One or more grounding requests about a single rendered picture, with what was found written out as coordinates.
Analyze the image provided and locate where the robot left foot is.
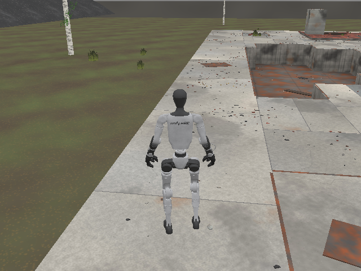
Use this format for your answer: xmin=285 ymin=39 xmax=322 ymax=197
xmin=164 ymin=220 xmax=173 ymax=234

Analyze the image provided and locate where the robot right forearm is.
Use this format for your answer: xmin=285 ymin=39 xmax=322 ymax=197
xmin=202 ymin=136 xmax=214 ymax=157

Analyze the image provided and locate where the robot right hand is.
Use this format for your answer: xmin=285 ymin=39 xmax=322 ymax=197
xmin=202 ymin=154 xmax=215 ymax=167

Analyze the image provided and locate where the robot left hand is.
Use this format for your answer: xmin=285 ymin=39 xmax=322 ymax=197
xmin=145 ymin=155 xmax=158 ymax=168

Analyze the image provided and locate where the robot left upper arm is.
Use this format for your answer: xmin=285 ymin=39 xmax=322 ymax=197
xmin=152 ymin=113 xmax=168 ymax=145

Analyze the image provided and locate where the right robot shin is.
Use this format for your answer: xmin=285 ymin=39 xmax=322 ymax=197
xmin=192 ymin=183 xmax=200 ymax=222

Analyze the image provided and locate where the robot right upper arm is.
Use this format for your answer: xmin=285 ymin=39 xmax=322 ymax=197
xmin=192 ymin=113 xmax=208 ymax=145

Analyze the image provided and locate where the robot left forearm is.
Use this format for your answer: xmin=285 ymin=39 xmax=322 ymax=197
xmin=147 ymin=136 xmax=158 ymax=157

